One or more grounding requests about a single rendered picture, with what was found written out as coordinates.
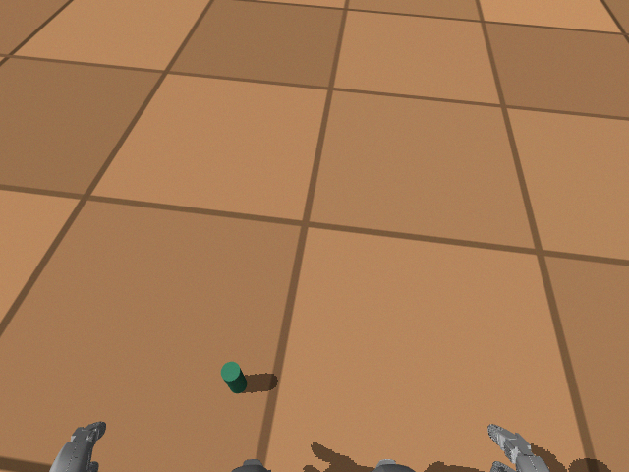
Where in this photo can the right robot hand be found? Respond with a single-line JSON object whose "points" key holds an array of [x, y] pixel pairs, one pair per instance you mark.
{"points": [[517, 450]]}

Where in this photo can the can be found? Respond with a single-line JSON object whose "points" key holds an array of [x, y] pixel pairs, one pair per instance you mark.
{"points": [[232, 374]]}

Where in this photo can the left robot hand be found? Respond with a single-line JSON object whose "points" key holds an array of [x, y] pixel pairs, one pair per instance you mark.
{"points": [[75, 456]]}

